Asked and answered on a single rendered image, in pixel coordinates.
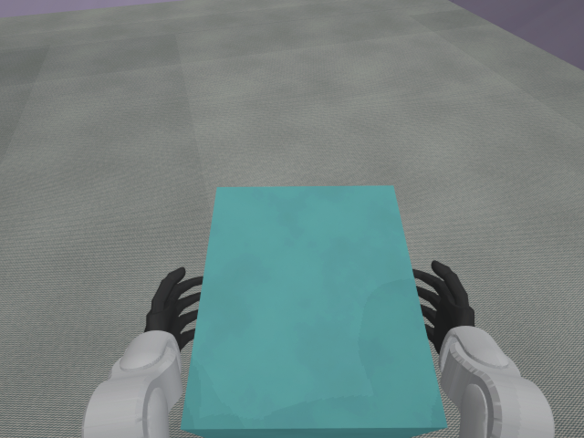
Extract robot right hand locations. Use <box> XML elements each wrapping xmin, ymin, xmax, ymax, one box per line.
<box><xmin>412</xmin><ymin>260</ymin><xmax>475</xmax><ymax>354</ymax></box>

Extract carton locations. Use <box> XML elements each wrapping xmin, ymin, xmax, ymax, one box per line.
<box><xmin>180</xmin><ymin>185</ymin><xmax>448</xmax><ymax>438</ymax></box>

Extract robot left hand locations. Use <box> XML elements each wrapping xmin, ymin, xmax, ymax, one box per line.
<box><xmin>144</xmin><ymin>266</ymin><xmax>203</xmax><ymax>353</ymax></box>

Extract right robot forearm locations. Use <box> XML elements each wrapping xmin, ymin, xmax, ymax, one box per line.
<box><xmin>438</xmin><ymin>326</ymin><xmax>555</xmax><ymax>438</ymax></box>

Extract left robot forearm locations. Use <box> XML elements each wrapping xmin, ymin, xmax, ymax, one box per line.
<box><xmin>81</xmin><ymin>330</ymin><xmax>183</xmax><ymax>438</ymax></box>

